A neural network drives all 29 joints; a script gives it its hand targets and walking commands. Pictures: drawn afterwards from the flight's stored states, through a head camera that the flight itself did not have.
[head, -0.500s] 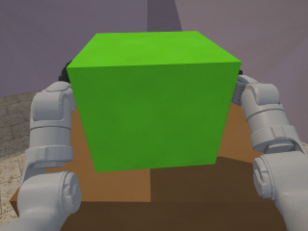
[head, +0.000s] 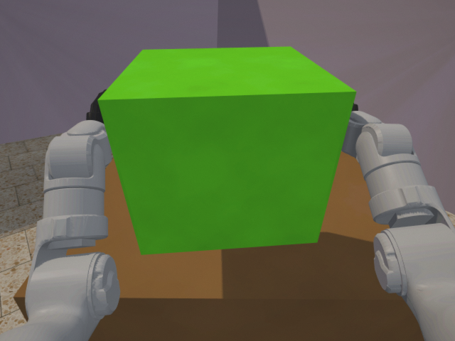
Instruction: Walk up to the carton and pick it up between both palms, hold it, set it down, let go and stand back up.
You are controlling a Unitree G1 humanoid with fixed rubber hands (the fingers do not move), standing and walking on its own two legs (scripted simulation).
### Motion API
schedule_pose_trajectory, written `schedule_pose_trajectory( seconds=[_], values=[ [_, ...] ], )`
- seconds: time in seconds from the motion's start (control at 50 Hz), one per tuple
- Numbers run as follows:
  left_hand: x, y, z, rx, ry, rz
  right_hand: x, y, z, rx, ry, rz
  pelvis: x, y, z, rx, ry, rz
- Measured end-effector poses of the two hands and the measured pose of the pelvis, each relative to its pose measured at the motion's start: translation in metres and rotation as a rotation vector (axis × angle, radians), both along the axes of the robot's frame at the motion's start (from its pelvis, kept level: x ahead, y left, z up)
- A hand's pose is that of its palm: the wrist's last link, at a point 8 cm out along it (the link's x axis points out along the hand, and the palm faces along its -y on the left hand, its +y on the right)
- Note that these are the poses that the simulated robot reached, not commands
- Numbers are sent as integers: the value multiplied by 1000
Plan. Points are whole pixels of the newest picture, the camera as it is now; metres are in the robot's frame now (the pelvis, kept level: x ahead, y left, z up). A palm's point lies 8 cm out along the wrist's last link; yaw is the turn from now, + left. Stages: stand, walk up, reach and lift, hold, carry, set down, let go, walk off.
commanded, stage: hold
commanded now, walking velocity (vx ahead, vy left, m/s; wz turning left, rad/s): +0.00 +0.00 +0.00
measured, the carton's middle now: (223, 139) +0.42 +0.01 +0.26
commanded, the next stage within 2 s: set down in 0.22 s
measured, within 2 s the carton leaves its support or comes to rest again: neither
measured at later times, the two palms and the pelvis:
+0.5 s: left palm (96, 126) +0.36 +0.22 +0.30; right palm (339, 122) +0.37 -0.18 +0.32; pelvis +0.00 +0.00 +0.00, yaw +1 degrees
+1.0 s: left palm (115, 152) +0.40 +0.21 +0.24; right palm (324, 167) +0.39 -0.18 +0.22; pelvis +0.02 +0.01 +0.00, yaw +2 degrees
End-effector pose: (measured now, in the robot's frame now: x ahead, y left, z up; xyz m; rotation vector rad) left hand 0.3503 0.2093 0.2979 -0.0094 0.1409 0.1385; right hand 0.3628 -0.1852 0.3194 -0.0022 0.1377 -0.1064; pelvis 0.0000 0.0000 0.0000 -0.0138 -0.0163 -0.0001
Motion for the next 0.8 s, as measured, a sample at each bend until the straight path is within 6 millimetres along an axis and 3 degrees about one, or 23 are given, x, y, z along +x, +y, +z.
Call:
schedule_pose_trajectory(
  seconds=[0.38,0.54,0.66,0.8],
  values=[
    [5,2,-2,-22,-13,-11,0,1,-3,3,-12,-13,-2,-1,0,3,4,22],
    [15,11,9,-45,-109,-16,7,10,1,15,-105,-18,-1,-2,0,7,-18,22],
    [24,19,0,-12,-96,-17,19,18,-20,21,-93,-11,4,-1,1,11,-52,37],
    [39,19,-29,25,-77,-36,27,18,-63,13,-76,-24,12,1,1,11,-67,54]
  ],
)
